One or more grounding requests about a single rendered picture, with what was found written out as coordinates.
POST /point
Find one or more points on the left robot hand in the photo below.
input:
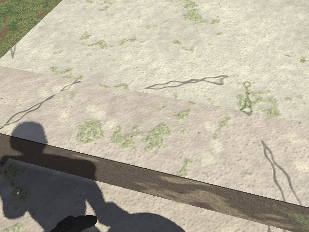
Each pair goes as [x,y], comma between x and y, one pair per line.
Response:
[75,224]

